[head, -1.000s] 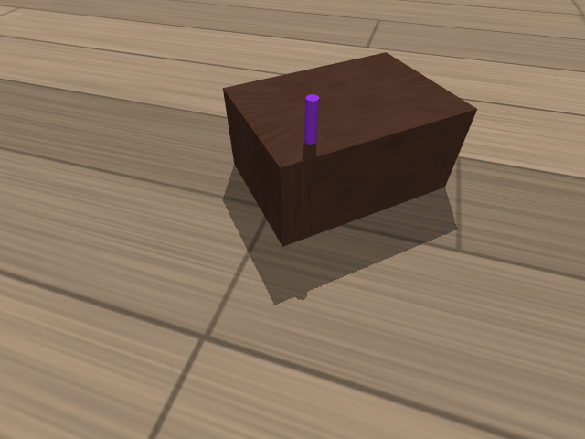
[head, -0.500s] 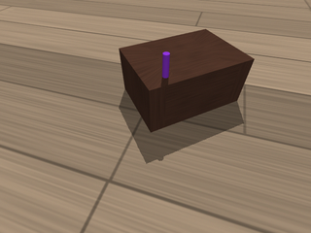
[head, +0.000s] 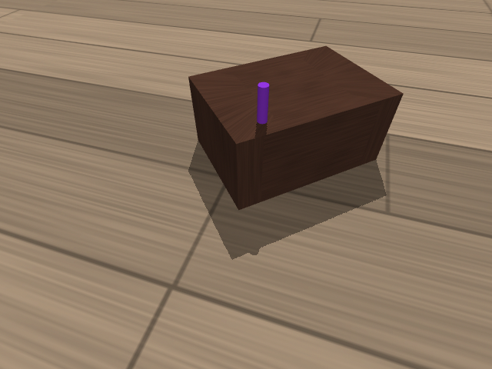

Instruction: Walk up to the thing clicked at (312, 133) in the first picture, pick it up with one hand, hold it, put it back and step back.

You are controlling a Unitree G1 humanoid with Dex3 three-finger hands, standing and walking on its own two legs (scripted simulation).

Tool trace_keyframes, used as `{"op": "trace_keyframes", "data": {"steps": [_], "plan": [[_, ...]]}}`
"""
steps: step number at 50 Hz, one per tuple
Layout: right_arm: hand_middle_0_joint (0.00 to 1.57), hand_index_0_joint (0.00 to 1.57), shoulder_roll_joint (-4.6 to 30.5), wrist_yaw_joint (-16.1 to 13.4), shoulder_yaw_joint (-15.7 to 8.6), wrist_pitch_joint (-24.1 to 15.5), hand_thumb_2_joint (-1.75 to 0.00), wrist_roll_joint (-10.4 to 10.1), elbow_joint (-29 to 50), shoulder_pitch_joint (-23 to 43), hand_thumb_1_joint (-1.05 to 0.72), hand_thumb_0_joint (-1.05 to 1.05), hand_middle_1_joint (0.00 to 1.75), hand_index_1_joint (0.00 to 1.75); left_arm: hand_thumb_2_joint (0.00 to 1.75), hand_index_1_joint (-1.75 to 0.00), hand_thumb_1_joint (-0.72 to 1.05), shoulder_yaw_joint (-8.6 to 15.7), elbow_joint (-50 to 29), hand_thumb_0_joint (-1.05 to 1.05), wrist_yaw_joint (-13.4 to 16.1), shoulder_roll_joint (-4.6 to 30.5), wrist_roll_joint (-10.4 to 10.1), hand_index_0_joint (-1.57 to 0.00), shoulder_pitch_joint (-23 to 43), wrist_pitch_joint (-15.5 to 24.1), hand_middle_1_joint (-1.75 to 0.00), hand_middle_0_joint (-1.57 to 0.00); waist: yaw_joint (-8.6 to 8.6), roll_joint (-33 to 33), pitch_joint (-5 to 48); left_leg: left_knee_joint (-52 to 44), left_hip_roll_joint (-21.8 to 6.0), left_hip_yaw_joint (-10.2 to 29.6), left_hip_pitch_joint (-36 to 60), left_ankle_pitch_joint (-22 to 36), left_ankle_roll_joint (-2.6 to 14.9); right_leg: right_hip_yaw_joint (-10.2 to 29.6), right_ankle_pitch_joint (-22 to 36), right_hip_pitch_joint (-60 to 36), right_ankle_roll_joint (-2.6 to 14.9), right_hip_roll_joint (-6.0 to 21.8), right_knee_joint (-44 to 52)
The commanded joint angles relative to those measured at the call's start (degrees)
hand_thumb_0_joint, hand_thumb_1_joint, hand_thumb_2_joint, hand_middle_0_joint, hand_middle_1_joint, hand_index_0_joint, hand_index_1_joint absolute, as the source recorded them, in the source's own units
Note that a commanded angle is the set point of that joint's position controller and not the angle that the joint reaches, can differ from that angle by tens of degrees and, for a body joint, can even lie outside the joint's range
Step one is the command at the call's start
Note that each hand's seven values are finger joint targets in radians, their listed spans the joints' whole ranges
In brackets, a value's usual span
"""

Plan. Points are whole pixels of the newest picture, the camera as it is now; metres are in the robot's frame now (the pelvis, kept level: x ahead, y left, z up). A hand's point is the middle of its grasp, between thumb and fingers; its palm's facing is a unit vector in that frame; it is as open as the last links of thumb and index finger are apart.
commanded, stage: stand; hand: right
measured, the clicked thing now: (262, 103) +1.22 -0.08 -0.24
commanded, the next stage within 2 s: walk up in 0.12 s
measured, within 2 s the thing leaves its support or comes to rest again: neither
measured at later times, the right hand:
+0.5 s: hand out of the picture +0.18 -0.25 -0.14, palm faces -0.15 +0.86 -0.49, open 7.4 cm
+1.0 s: hand (362, 247) +0.44 -0.27 -0.16, palm faces -0.33 +0.85 -0.41, open 7.4 cm
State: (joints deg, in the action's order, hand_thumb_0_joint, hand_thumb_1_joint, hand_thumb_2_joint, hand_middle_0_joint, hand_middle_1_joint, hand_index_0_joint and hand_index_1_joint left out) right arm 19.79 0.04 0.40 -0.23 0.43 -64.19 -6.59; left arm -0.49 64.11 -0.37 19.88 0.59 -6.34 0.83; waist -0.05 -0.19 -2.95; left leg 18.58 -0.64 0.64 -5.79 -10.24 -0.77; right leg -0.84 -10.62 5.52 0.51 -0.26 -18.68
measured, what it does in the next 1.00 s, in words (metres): walks ahead, turning left: left foot, then right foot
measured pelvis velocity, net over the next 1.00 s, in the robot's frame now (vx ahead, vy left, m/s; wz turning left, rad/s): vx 0.29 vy -0.02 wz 0.31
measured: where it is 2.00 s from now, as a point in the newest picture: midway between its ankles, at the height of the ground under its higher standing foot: (267, 276)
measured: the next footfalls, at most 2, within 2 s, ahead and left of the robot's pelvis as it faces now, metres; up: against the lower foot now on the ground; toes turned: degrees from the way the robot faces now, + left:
left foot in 0.42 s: +0.13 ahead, +0.18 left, +0.00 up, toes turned +14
right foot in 0.82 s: +0.40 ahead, -0.10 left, +0.00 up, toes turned +10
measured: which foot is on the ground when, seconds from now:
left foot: down 0.00-0.20, up 0.22-0.40, down 0.42-0.84, up 0.86-1.00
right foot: down 0.00-0.42, up 0.44-0.80, down 0.82-1.00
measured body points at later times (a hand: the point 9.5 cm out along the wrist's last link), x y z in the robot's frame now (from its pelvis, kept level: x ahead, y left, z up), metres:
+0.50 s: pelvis +0.07 +0.04 -0.03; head +0.08 +0.07 +0.42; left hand +0.06 +0.38 -0.16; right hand +0.18 -0.30 -0.11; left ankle +0.10 +0.17 -0.75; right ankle +0.02 -0.10 -0.71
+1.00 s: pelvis +0.29 -0.02 -0.02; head +0.31 -0.02 +0.43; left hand +0.28 +0.31 -0.11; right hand +0.46 -0.31 -0.13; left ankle +0.25 +0.12 -0.68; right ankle +0.36 -0.11 -0.75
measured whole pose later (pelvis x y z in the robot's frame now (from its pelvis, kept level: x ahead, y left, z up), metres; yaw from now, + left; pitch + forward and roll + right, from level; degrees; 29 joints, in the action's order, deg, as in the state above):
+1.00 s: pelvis +0.29 -0.02 -0.02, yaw +18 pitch -3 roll +0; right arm 25.4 0.1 -3.0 -4.3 0.2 -50.1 -18.3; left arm 4.4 46.0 -5.1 22.3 1.7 -13.9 2.2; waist -2.3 -1.5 -4.6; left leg 63.2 -3.5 -0.5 -26.8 -22.3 2.2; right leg -6.7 -16.0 16.3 2.5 2.6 -34.9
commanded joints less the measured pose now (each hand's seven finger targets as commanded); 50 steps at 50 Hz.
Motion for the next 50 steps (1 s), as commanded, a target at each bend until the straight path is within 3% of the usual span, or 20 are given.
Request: {"op": "trace_keyframes", "data": {"steps": [1,5,6,8,10,11,12,15,20,21,22,23,28,35,40,41,42,43,46,50], "plan": [[0.20,0.20,12.32,-0.57,-2.58,-1.53,-0.90,0.09,3.63,2.15,-0.90,0.00,0.30,0.30,0.90,-0.30,0.90,2.63,-3.74,0.00,0.90,12.37,-0.04,-0.20,1.88,1.23,-0.30,-0.20,-0.04,-0.15,4.71,-2.41,-6.43,5.01,0.76,7.42,2.00,6.07,8.02,-0.07,1.13,7.76,3.23],[0.20,0.20,12.31,-0.59,-2.49,-1.56,-0.90,0.06,3.44,1.90,-0.90,0.00,0.30,0.30,0.90,-0.30,0.90,2.53,-3.69,0.00,0.92,12.10,-0.04,-0.20,1.91,1.19,-0.30,-0.20,0.09,-0.28,3.47,-2.72,-6.63,5.13,-0.26,6.96,2.08,6.09,7.65,-0.20,1.03,7.71,3.33],[0.20,0.20,16.83,0.48,-6.16,-2.26,-0.90,0.48,6.67,-3.22,-0.90,0.00,0.30,0.30,0.90,-0.30,0.90,7.49,-7.96,0.00,-1.07,18.04,1.49,-0.20,-0.01,1.64,-0.30,-0.20,-1.10,2.94,7.81,1.39,-4.18,8.49,-5.57,-18.56,6.49,1.39,-20.16,-4.69,2.48,4.39,-3.36],[0.20,0.20,17.17,1.27,-6.80,-2.40,-0.90,1.30,9.30,0.53,-0.90,0.00,0.30,0.30,0.90,-0.30,0.90,8.45,-9.12,0.00,-2.15,17.26,2.30,-0.20,-2.35,1.37,-0.30,-0.20,-3.75,0.52,-0.93,3.00,-4.42,10.09,-19.49,-25.53,6.30,5.54,-29.88,-1.03,4.83,6.71,-4.65],[0.20,0.20,12.59,1.55,-6.45,-2.69,-0.90,1.82,13.78,5.86,-0.90,0.00,0.30,0.30,0.90,-0.30,0.90,9.56,-9.60,0.00,-2.56,18.00,2.24,-0.20,-7.48,1.26,-0.30,-0.20,-8.05,8.76,-4.88,16.80,1.37,-0.58,-33.93,-14.44,2.56,15.14,-33.60,-8.60,10.03,15.87,7.44],[0.20,0.20,12.43,1.51,-6.60,-3.05,-0.90,1.96,15.17,6.35,-0.90,0.00,0.30,0.30,0.90,-0.30,0.90,10.42,-10.77,0.00,-2.47,19.91,2.76,-0.20,-7.64,1.57,-0.30,-0.20,-8.74,11.84,-3.97,28.80,-1.50,-1.64,-36.48,-15.42,2.01,23.43,-29.51,-8.21,14.58,25.24,12.91],[0.20,0.20,14.21,1.64,-7.17,-3.32,-0.90,1.79,15.42,4.09,-0.90,0.00,0.30,0.30,0.90,-0.30,0.90,10.66,-12.29,0.00,-2.46,20.01,2.81,-0.20,-6.30,1.97,-0.30,-0.20,-7.20,7.84,-3.38,30.28,-4.43,0.62,-35.07,-16.63,1.82,24.33,-28.32,-6.93,16.18,27.27,13.28],[0.20,0.20,15.19,3.09,-8.29,-3.50,-0.90,0.92,14.40,-4.79,-0.90,0.00,0.30,0.30,0.90,-0.30,0.90,10.35,-15.99,0.00,-2.83,19.15,3.20,-0.20,0.91,2.38,-0.30,-0.20,-1.89,8.75,-2.44,25.74,-7.66,1.96,-25.05,-16.08,1.97,12.16,-27.49,-1.31,12.62,21.52,10.63],[0.20,0.20,15.73,2.03,-10.84,-4.55,-0.90,1.75,9.46,-22.47,-0.90,0.00,0.30,0.30,0.90,-0.30,0.90,8.67,-18.63,0.00,-4.27,14.00,2.56,-0.20,0.36,0.72,-0.30,-0.20,5.65,-5.00,3.65,12.61,1.85,-7.06,12.80,-3.89,2.14,-8.69,-21.03,22.01,6.83,7.38,-18.32],[0.20,0.20,21.08,1.04,-12.09,-4.61,-0.90,2.45,9.84,-26.89,-0.90,0.00,0.30,0.30,0.90,-0.30,0.90,7.45,-19.71,0.00,-4.59,10.30,2.41,-0.20,-1.17,0.44,-0.30,-0.20,7.97,-17.88,2.85,3.60,-7.40,11.84,17.05,-23.07,6.63,-10.17,-25.28,34.02,4.64,2.16,-36.61],[0.20,0.20,25.44,0.51,-12.12,-5.12,-0.90,2.64,13.58,-24.21,-0.90,0.00,0.30,0.30,0.90,-0.30,0.90,7.35,-21.36,0.00,-4.58,10.59,2.16,-0.20,-0.99,0.36,-0.30,-0.20,6.51,-17.13,3.16,-9.39,-20.94,42.66,10.20,-41.27,13.35,-1.61,-24.76,39.19,2.87,0.18,-47.13],[0.20,0.20,26.81,0.55,-12.15,-5.06,-0.90,0.57,15.31,-19.16,-0.90,0.00,0.30,0.30,0.90,-0.30,0.90,8.22,-21.19,0.00,-4.34,16.64,2.13,-0.20,0.90,0.25,-0.30,-0.20,5.14,-9.02,-1.13,-12.66,-24.49,46.75,0.76,-43.61,17.35,6.39,-22.86,35.83,2.43,4.83,-47.90],[0.20,0.20,20.42,-0.09,-9.08,-6.39,-0.90,0.21,17.53,-14.30,-0.90,0.00,0.30,0.30,0.90,-0.30,0.90,8.97,-16.30,0.00,-4.79,17.58,1.68,-0.20,-7.11,0.11,-0.30,-0.20,-0.14,-5.46,-2.52,-4.30,-14.23,17.70,-7.03,-17.58,13.19,4.59,-10.23,27.63,-0.34,8.67,-38.82],[0.20,0.20,22.30,-0.20,-9.71,-7.29,-0.90,0.30,18.90,-15.94,-0.90,0.00,0.30,0.30,0.90,-0.30,0.90,9.14,-20.81,0.00,-6.38,15.67,1.73,-0.20,-0.01,0.03,-0.30,-0.20,1.50,-7.60,-3.55,-2.87,-12.57,11.07,-9.97,-13.24,11.64,0.69,-1.58,23.08,-0.22,7.69,-24.76],[0.20,0.20,19.75,-1.17,-8.28,-6.35,-0.90,0.58,20.22,-13.18,-0.90,0.00,0.30,0.30,0.90,-0.30,0.90,11.07,-18.31,0.00,-5.36,16.78,1.49,-0.20,-11.02,1.18,-0.30,-0.20,-6.16,-1.77,2.88,19.89,-8.68,3.78,-16.84,9.99,7.46,-4.01,-4.56,-2.06,1.55,1.82,-15.25],[0.20,0.20,15.41,-1.28,-6.77,-6.16,-0.90,0.29,20.13,-16.42,-0.90,0.00,0.30,0.30,0.90,-0.30,0.90,12.87,-17.20,0.00,-4.53,20.41,2.00,-0.20,-18.83,1.76,-0.30,-0.20,-10.15,12.44,6.41,41.07,-3.50,-0.31,-23.54,6.99,5.35,5.02,-15.20,-10.38,3.69,6.47,-8.18],[0.20,0.20,12.19,-1.68,-5.47,-6.34,-0.90,-0.70,22.31,-17.02,-0.90,0.00,0.30,0.30,0.90,-0.30,0.90,13.02,-18.13,0.00,-3.89,25.02,1.70,-0.20,-19.44,2.30,-0.30,-0.20,-8.50,24.68,5.50,51.41,4.61,-2.51,-37.63,-19.57,3.61,31.58,-23.32,-12.25,7.51,22.12,4.63],[0.20,0.20,17.26,-2.53,-6.99,-5.74,-0.90,0.06,21.32,-14.48,-0.90,0.00,0.30,0.30,0.90,-0.30,0.90,12.40,-19.91,0.00,-3.86,24.89,1.01,-0.20,-14.30,2.00,-0.30,-0.20,-7.06,16.77,3.28,57.35,0.34,2.60,-35.81,-21.15,4.07,36.54,-29.94,-3.47,12.60,25.62,6.98],[0.20,0.20,18.16,-1.18,-7.14,-5.83,-0.90,-0.50,17.62,-16.51,-0.90,0.00,0.30,0.30,0.90,-0.30,0.90,10.31,-22.28,0.00,-3.41,19.09,0.76,-0.20,-7.27,2.20,-0.30,-0.20,-2.16,9.20,-3.04,49.43,-5.38,2.31,-30.36,-12.25,4.08,18.37,-22.10,7.61,12.26,17.67,3.88],[0.20,0.20,15.60,0.44,-6.92,-5.73,-0.90,0.00,17.55,-16.38,-0.90,0.00,0.30,0.30,0.90,-0.30,0.90,9.82,-23.15,0.00,-3.46,18.21,1.25,-0.20,-8.98,2.77,-0.30,-0.20,-2.38,11.17,-2.36,34.80,-4.66,-1.76,-25.89,-11.69,2.12,7.70,-8.17,8.53,13.61,15.20,2.31]]}}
